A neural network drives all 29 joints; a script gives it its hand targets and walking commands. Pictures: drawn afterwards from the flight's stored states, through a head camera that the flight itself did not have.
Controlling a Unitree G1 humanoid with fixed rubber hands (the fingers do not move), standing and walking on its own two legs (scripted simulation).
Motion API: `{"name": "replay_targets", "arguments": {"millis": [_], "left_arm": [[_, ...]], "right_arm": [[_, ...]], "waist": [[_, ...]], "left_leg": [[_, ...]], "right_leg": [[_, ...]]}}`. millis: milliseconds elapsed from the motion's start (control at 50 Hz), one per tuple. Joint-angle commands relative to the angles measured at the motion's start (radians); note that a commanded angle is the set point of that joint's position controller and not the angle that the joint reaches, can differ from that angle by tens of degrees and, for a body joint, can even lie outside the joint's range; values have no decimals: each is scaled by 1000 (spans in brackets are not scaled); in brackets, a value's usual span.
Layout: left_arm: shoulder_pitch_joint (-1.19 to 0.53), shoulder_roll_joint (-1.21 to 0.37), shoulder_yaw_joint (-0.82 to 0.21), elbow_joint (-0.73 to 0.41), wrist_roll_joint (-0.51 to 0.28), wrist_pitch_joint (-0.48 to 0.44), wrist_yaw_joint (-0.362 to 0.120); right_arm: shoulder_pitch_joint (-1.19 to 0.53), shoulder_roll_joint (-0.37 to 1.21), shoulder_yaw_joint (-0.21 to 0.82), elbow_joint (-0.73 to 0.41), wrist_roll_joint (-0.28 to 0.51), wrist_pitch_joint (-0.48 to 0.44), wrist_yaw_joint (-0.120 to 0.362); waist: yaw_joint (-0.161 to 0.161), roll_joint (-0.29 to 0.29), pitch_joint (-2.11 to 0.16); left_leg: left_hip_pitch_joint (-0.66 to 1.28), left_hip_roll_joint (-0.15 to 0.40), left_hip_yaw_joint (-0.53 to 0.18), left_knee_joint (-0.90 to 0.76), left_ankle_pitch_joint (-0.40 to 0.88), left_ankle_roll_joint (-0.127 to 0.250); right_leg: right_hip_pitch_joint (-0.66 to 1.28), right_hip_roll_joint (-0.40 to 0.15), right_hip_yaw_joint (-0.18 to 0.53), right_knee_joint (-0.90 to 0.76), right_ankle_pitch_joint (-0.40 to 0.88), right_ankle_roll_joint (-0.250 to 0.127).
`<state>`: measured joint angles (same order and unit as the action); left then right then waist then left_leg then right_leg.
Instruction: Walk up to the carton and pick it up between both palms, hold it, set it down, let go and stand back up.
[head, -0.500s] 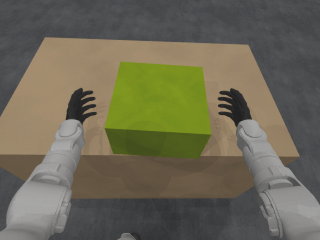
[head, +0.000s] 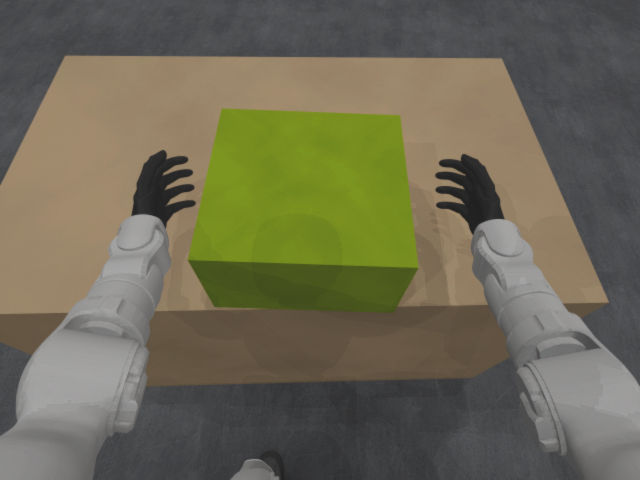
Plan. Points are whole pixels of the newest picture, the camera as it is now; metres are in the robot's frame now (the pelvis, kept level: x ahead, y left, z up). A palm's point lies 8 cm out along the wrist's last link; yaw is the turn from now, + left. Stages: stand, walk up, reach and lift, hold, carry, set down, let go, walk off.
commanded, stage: reach and lift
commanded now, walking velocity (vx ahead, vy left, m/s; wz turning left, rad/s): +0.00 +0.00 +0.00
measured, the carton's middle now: (307, 210) +0.51 +0.03 -0.05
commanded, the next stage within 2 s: none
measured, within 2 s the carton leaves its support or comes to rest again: neither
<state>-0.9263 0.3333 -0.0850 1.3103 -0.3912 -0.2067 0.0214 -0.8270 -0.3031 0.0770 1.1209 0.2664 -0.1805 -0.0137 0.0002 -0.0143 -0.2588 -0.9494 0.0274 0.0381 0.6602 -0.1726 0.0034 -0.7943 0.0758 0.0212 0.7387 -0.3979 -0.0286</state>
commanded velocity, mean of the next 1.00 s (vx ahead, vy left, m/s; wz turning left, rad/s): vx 0.00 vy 0.00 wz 0.00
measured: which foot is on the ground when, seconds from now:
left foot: down 0.00-1.00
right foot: down 0.00-1.00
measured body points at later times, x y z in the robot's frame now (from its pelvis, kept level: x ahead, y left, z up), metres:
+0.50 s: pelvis -0.01 +0.01 -0.02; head +0.20 +0.01 +0.38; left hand +0.46 +0.22 -0.07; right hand +0.44 -0.21 -0.07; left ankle +0.06 +0.12 -0.70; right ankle -0.06 -0.09 -0.70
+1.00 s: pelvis +0.00 +0.02 -0.02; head +0.20 +0.03 +0.38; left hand +0.47 +0.23 -0.06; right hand +0.45 -0.18 -0.06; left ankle +0.06 +0.12 -0.70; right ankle -0.06 -0.09 -0.70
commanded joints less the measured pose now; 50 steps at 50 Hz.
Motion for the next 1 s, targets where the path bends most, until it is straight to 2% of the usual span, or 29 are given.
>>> {"name": "replay_targets", "arguments": {"millis": [0,60,80,100,120,140,180,220,260,280,320,340,420,440,500,520,540,560,580,660,700,720,760,820,860,880,900,920,980], "left_arm": [[-521,314,74,-16,37,-142,-29],[-556,286,81,-81,48,-171,-21],[-566,277,89,-109,40,-182,-15],[-532,244,65,-104,18,-192,-8],[-532,256,82,-106,42,-201,-3],[-506,237,75,-105,33,-209,-3],[-532,259,90,-81,73,-226,-4],[-496,237,91,-218,46,-259,4],[-459,196,102,-306,55,-274,24],[-459,224,116,-266,47,-280,24],[-386,194,137,-316,71,-308,19],[-315,191,178,-314,88,-299,17],[-348,194,217,-290,125,-303,-5],[-292,197,221,-303,134,-304,-9],[-352,210,188,-224,130,-300,-28],[-348,212,199,-217,127,-307,-26],[-392,219,186,-215,108,-309,-26],[-319,206,192,-247,125,-316,-14],[-378,229,185,-218,117,-316,-21],[-410,185,167,-262,146,-302,2],[-387,176,169,-253,141,-300,4],[-387,125,170,-340,152,-306,12],[-368,118,176,-304,126,-301,20],[-364,26,172,-392,163,-285,25],[-306,11,174,-445,162,-284,44],[-309,15,174,-464,171,-286,44],[-304,-30,140,-470,156,-280,43],[-307,-37,152,-401,157,-270,40],[-321,-88,137,-348,186,-267,28]], "right_arm": [[-582,-287,75,-4,204,-145,-12],[-536,-283,16,101,174,-184,-6],[-555,-280,34,83,181,-199,0],[-525,-293,25,109,181,-213,8],[-539,-295,4,102,170,-236,11],[-530,-279,34,126,187,-246,16],[-512,-300,-9,157,155,-267,12],[-507,-294,-21,-11,146,-313,19],[-508,-325,-69,-47,116,-351,27],[-507,-297,-26,-99,126,-345,30],[-444,-298,-45,-197,96,-373,29],[-427,-315,-40,-260,77,-378,32],[-408,-266,-21,-279,46,-376,3],[-414,-282,-9,-310,76,-375,13],[-454,-291,-10,-254,74,-355,-5],[-463,-276,22,-285,74,-355,-4],[-498,-285,-10,-292,60,-349,-11],[-446,-289,38,-290,99,-352,9],[-459,-291,3,-245,90,-343,-6],[-466,-274,21,-190,93,-330,8],[-450,-297,-24,-201,74,-322,3],[-428,-283,-46,-168,53,-344,13],[-473,-300,-70,-240,45,-349,7],[-433,-238,-100,-138,29,-361,28],[-409,-242,-147,-198,-5,-371,24],[-402,-222,-132,-209,-11,-372,33],[-381,-207,-147,-173,-22,-370,38],[-421,-174,-134,-171,-19,-362,43],[-435,-105,-90,-177,-20,-358,48]], "waist": [[40,11,-814],[6,72,-859],[46,115,-913],[25,113,-923],[49,144,-919],[67,140,-939],[19,165,-1005],[58,152,-1178],[67,184,-1271],[101,137,-1279],[55,99,-1387],[83,82,-1413],[51,5,-1340],[79,-5,-1339],[21,-44,-1242],[62,-59,-1209],[25,-70,-1259],[85,-18,-1245],[45,-37,-1222],[57,43,-1217],[41,40,-1239],[35,100,-1251],[48,31,-1274],[44,189,-1243],[49,155,-1281],[66,190,-1316],[31,177,-1325],[67,152,-1259],[51,130,-1221]], "left_leg": [[480,-7,-38,136,427,-56],[787,42,-86,208,612,-75],[876,54,-96,235,681,-78],[932,63,-104,255,738,-86],[947,76,-101,254,745,-86],[939,71,-97,254,750,-89],[968,64,-93,278,748,-89],[997,76,-80,292,823,-96],[1050,93,-83,305,921,-99],[935,76,-55,313,824,-85],[910,45,-37,314,815,-100],[902,39,-39,300,793,-91],[663,7,-26,262,623,-61],[603,-7,-4,254,588,-61],[390,-38,13,190,418,-39],[329,-39,9,183,373,-34],[318,-44,16,190,365,-34],[359,-37,24,182,408,-43],[327,-39,24,172,393,-47],[416,-29,17,178,394,-60],[499,-18,6,182,456,-74],[587,-7,-1,204,567,-95],[643,6,-15,222,629,-88],[903,39,-42,239,777,-106],[968,59,-55,249,839,-108],[989,62,-49,260,818,-118],[995,67,-53,257,857,-113],[967,74,-58,251,846,-95],[901,43,-42,226,751,-96]], "right_leg": [[163,-104,2,68,955,160],[-231,-64,-53,-12,656,137],[-382,-63,-66,-17,543,129],[-412,-50,-79,-24,530,121],[-503,-47,-88,-55,457,111],[-487,-51,-74,-76,468,106],[-492,-40,-74,-71,509,109],[-508,-22,-87,-68,511,95],[-590,-20,-81,-100,490,86],[-512,-23,-58,-112,510,76],[-336,-14,-62,-17,715,123],[-340,-16,-61,-2,738,141],[-100,-55,-12,36,895,176],[14,-54,7,59,965,178],[232,-81,21,109,1086,197],[278,-88,42,127,1081,189],[270,-87,34,120,1056,190],[267,-89,30,130,1056,185],[286,-82,24,117,1054,181],[162,-79,1,97,923,171],[98,-64,-10,86,922,159],[22,-49,-35,80,922,151],[-86,-31,-56,71,923,153],[-361,-24,-96,-4,747,135],[-440,-5,-109,-55,611,106],[-453,-3,-112,-59,587,103],[-456,2,-117,-80,627,90],[-487,-10,-93,-104,598,84],[-327,-17,-91,-68,711,107]]}}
